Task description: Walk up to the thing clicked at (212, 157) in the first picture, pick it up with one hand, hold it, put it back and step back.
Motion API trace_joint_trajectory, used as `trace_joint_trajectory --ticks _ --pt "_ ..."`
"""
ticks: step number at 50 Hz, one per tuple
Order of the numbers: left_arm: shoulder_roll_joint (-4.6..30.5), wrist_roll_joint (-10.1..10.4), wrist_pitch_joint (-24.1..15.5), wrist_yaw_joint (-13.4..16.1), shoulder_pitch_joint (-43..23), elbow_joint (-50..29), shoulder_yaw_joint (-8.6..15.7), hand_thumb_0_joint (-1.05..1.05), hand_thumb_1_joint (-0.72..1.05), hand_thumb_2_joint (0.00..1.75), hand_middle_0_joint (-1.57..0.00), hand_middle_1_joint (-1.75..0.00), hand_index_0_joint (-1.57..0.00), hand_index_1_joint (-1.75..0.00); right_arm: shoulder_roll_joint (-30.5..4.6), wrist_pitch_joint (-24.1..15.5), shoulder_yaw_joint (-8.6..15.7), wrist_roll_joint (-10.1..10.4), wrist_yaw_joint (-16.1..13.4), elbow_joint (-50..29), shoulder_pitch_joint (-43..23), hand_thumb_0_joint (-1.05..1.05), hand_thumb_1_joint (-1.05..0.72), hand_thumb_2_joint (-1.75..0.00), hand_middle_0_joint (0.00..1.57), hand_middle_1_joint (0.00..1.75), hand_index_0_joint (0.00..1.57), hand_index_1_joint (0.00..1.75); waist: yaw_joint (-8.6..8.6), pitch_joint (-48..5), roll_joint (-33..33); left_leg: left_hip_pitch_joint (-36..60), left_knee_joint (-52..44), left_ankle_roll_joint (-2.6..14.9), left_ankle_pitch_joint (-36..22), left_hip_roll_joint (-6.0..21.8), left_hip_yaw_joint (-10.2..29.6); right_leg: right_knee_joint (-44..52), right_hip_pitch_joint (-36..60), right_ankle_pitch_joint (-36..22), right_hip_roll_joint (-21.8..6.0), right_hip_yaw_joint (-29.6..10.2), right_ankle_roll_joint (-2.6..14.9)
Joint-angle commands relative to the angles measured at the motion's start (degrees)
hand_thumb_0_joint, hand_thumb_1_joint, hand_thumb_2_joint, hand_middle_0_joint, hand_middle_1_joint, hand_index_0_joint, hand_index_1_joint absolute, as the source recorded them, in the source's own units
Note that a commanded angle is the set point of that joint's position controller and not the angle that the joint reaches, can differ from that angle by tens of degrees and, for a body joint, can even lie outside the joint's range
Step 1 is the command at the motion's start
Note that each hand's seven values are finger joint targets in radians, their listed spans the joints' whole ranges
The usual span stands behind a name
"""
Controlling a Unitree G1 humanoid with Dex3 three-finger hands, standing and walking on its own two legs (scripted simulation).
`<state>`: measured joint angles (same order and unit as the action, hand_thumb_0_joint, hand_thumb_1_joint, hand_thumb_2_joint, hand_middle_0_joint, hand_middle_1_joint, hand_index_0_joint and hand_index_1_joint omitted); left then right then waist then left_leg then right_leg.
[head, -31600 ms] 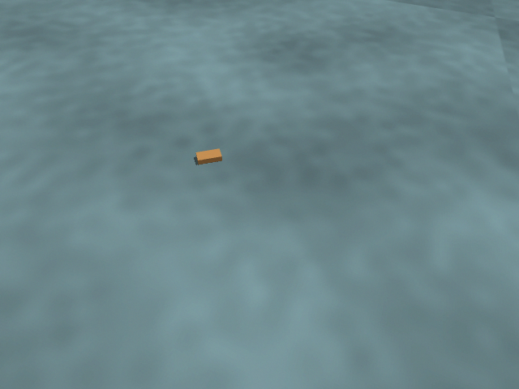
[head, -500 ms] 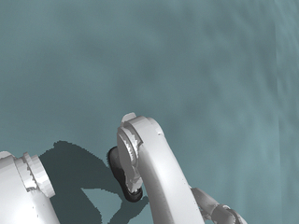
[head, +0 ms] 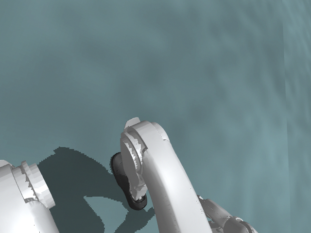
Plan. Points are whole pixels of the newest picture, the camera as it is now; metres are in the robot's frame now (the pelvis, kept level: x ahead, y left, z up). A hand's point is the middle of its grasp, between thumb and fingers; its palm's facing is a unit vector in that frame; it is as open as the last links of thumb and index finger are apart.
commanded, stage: close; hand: left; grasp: from above
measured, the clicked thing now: out of the picture +0.44 +0.36 -0.29
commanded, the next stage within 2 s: settle in 0.12 s
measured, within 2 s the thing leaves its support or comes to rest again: leaves its support in 0.52 s
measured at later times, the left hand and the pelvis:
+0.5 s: hand out of the picture +0.43 +0.34 -0.25, palm faces -0.40 -0.19 -0.90, open 9.6 cm; pelvis +0.00 +0.00 +0.00, yaw +0 degrees
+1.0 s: hand out of the picture +0.42 +0.36 -0.16, palm faces -0.44 -0.14 -0.89, open 9.6 cm; pelvis +0.00 -0.01 +0.01, yaw +4 degrees
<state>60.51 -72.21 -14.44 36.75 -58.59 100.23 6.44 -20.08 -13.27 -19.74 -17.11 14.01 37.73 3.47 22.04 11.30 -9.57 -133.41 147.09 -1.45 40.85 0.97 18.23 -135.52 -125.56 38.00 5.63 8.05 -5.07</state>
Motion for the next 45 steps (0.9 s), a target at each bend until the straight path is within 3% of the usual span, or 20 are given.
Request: trace_joint_trajectory --ticks 1,3,4,8,11,12,15,18,25,27,28,29,32,33,34,37,39,42,43,45 --pt "12.61 0.73 -0.11 1.69 -11.07 -4.35 0.56 0.0 0.56 0.4 -0.87 -0.51 -0.91 -0.48 -19.61 0.41 5.75 -0.04 -0.85 0.46 8.8 0.0 -0.89 -0.9 0.2 0.3 0.2 0.3 2.11 -34.69 31.61 26.89 -16.25 1.03 -10.55 2.42 -7.45 10.57 18.09 -13.46 1.13 8.96 5.4" --pt "12.09 0.18 -0.16 1.67 -11.53 -3.89 -0.55 0.0 0.58 0.42 -0.89 -0.52 -0.92 -0.48 -19.4 0.38 5.47 -0.01 -0.81 0.18 9.16 0.0 -0.89 -0.9 0.2 0.3 0.2 0.3 2.92 -33.73 30.74 26.39 -15.66 1.19 -10.41 2.37 -7.75 10.53 18.2 -13.73 1.0 8.72 5.31" --pt "12.97 0.37 -0.33 1.87 -12.76 -5.42 0.61 0.0 0.59 0.4 -0.89 -0.52 -0.93 -0.48 -19.78 0.36 5.65 -0.01 -0.85 0.51 9.5 0.0 -0.89 -0.9 0.2 0.3 0.2 0.3 2.48 -34.89 31.48 27.34 -16.21 0.97 -11.19 2.4 -7.13 10.0 17.37 -13.9 0.92 9.33 5.36" --pt "11.66 0.04 -0.22 2.25 -12.16 -3.45 -0.43 0.0 0.65 0.43 -0.94 -0.51 -0.97 -0.47 -19.22 0.22 4.97 -0.12 -0.8 0.46 9.79 0.0 -0.89 -0.9 0.2 0.3 0.2 0.3 3.4 -34.52 30.35 27.0 -15.44 1.17 -11.63 2.39 -7.17 10.14 18.01 -14.69 0.97 9.26 5.19" --pt "12.15 0.15 -0.1 2.32 -12.7 -3.5 -0.34 0.0 0.7 0.43 -0.99 -0.5 -1.02 -0.46 -19.23 -0.05 4.81 -0.19 -0.74 0.43 9.87 0.0 -0.89 -0.9 0.2 0.3 0.2 0.3 3.32 -33.57 30.68 27.0 -15.76 1.11 -11.31 2.46 -7.0 10.17 17.41 -14.14 0.94 9.35 5.21" --pt "12.65 0.3 -0.11 2.36 -12.74 -3.73 -0.04 0.0 0.63 0.47 -0.99 -0.53 -1.02 -0.49 -19.17 -0.11 4.65 -0.02 -0.88 0.69 9.15 0.0 -0.91 -0.9 0.2 0.3 0.2 0.3 2.91 -33.63 30.93 27.38 -16.0 0.89 -11.39 2.56 -6.76 9.82 16.92 -13.89 0.79 9.46 5.27" --pt "13.24 0.11 0.49 1.68 -12.99 -3.85 -0.65 0.0 0.64 0.46 -1.01 -0.49 -1.04 -0.47 -19.28 -0.15 4.95 0.2 -1.11 0.18 8.87 0.0 -0.91 -0.9 0.2 0.3 0.2 0.3 2.93 -33.13 31.66 26.87 -16.19 0.94 -9.51 2.44 -7.26 10.28 17.2 -12.59 0.76 8.97 5.35" --pt "15.19 0.52 0.99 1.28 -13.35 -5.89 1.05 0.0 0.66 0.47 -1.03 -0.47 -1.06 -0.45 -19.37 0.25 5.19 0.18 -1.19 0.25 9.66 0.0 -0.91 -0.9 0.2 0.3 0.2 0.3 1.98 -36.45 32.83 27.73 -16.42 0.96 -10.97 2.43 -7.4 10.52 18.76 -13.71 0.89 8.62 5.51" --pt "15.27 0.31 2.04 0.07 -12.76 -13.31 3.59 0.0 0.72 0.46 -1.08 -0.45 -1.11 -0.43 -19.18 0.7 7.79 0.81 -0.96 0.77 11.2 0.0 -0.91 -0.9 0.2 0.3 0.2 0.3 0.33 -40.96 37.02 30.52 -16.1 0.68 -15.72 2.13 -8.4 9.63 18.85 -17.37 0.72 8.27 5.82" --pt "15.5 0.72 2.53 -0.7 -11.81 -16.44 4.55 0.0 0.75 0.47 -1.11 -0.45 -1.13 -0.43 -18.43 1.19 8.58 1.2 -0.79 1.06 11.09 0.0 -0.91 -0.9 0.2 0.3 0.2 0.3 -1.05 -43.13 38.84 30.85 -16.21 0.65 -16.13 2.06 -8.95 9.51 18.97 -17.49 0.65 7.77 6.11" --pt "11.41 1.31 2.6 -1.58 -12.74 -19.48 2.05 0.0 0.75 0.47 -1.11 -0.44 -1.13 -0.43 -17.89 1.15 8.88 1.51 -0.65 -0.02 10.09 0.0 -0.91 -0.9 0.2 0.3 0.2 0.3 -1.57 -44.97 39.71 31.92 -16.78 0.49 -16.52 1.91 -9.01 9.68 18.24 -17.41 0.68 7.82 6.28" --pt "10.25 1.86 2.77 -2.15 -12.96 -20.45 1.47 0.0 0.74 0.46 -1.1 -0.44 -1.12 -0.43 -17.63 1.27 9.14 1.59 -0.45 0.39 10.21 0.0 -0.91 -0.9 0.2 0.3 0.2 0.3 -1.29 -44.95 40.73 32.26 -17.35 0.4 -16.54 1.77 -9.21 9.92 18.17 -17.39 0.53 7.78 6.39" --pt "8.84 2.59 3.72 -4.07 -12.09 -24.04 1.8 0.0 0.72 0.43 -1.07 -0.42 -1.1 -0.4 -17.54 1.72 11.28 2.68 -0.14 1.36 12.01 0.0 -0.9 -0.9 0.2 0.3 0.2 0.3 -2.6 -45.55 41.29 33.33 -18.58 0.06 -16.22 1.53 -8.99 9.4 15.03 -16.49 -0.07 7.64 6.67" --pt "12.09 2.34 4.35 -4.34 -8.84 -22.33 4.95 0.0 0.73 0.46 -1.09 -0.43 -1.1 -0.41 -18.37 2.17 12.69 3.16 -0.27 2.6 13.09 0.0 -0.9 -0.9 0.2 0.3 0.2 0.3 -3.76 -46.55 41.91 34.3 -19.19 -0.09 -16.52 1.75 -8.82 9.07 14.06 -15.9 -0.05 7.41 6.86" --pt "7.32 2.58 4.64 -5.41 -10.02 -25.15 2.03 0.0 0.74 0.48 -1.1 -0.42 -1.12 -0.41 -17.38 2.45 12.89 3.39 -0.06 1.28 12.84 0.0 -0.9 -0.9 0.2 0.3 0.2 0.3 -3.43 -47.87 41.61 34.04 -18.76 0.09 -17.15 1.49 -9.28 9.41 14.17 -16.43 -0.01 7.1 6.82" --pt "1.98 3.81 5.58 -8.2 -11.79 -25.04 -0.97 0.0 0.78 0.43 -1.11 -0.42 -1.14 -0.4 -16.13 3.25 13.97 4.94 0.31 1.6 13.13 0.0 -0.9 -0.9 0.2 0.3 0.2 0.3 -3.1 -44.83 37.7 29.8 -19.28 0.89 -14.14 0.96 -10.13 10.88 12.77 -15.01 -0.26 6.2 6.83" --pt "1.95 4.33 5.94 -10.21 -10.69 -24.36 -1.41 0.0 0.76 0.47 -1.12 -0.43 -1.14 -0.42 -16.2 3.85 14.46 6.08 0.02 1.52 13.68 0.0 -0.9 -0.9 0.2 0.3 0.2 0.3 -4.04 -44.56 34.07 27.5 -19.44 1.56 -12.28 0.83 -10.47 11.91 12.59 -13.49 -0.17 5.56 6.73" --pt "1.11 4.62 5.73 -12.87 -11.07 -24.77 -0.83 0.0 0.8 0.47 -1.15 -0.42 -1.17 -0.4 -16.67 5.2 15.56 6.72 -0.54 1.24 15.28 0.0 -0.9 -0.9 0.2 0.3 0.2 0.3 -3.66 -44.14 30.18 25.57 -19.67 1.87 -11.28 0.27 -10.72 12.79 13.34 -12.44 -0.84 5.06 6.77" --pt "-0.76 4.58 5.6 -13.89 -11.18 -25.19 -1.99 0.0 0.82 0.47 -1.17 -0.42 -1.18 -0.41 -16.12 5.42 15.76 7.27 -0.63 0.96 15.29 0.0 -0.9 -0.9 0.2 0.3 0.2 0.3 -3.73 -43.19 30.47 26.35 -20.73 1.66 -10.29 0.1 -10.35 12.61 12.29 -11.36 -1.18 5.0 6.99" --pt "-0.41 4.89 4.81 -15.12 -13.57 -28.54 -2.17 0.0 0.78 0.49 -1.16 -0.42 -1.16 -0.41 -15.58 5.81 15.97 7.81 -1.01 0.58 15.07 0.0 -0.91 -0.9 0.2 0.3 0.2 0.3 -4.82 -46.17 30.99 28.5 -21.44 1.59 -9.95 0.03 -10.28 12.69 12.67 -10.81 -1.27 4.76 6.99"
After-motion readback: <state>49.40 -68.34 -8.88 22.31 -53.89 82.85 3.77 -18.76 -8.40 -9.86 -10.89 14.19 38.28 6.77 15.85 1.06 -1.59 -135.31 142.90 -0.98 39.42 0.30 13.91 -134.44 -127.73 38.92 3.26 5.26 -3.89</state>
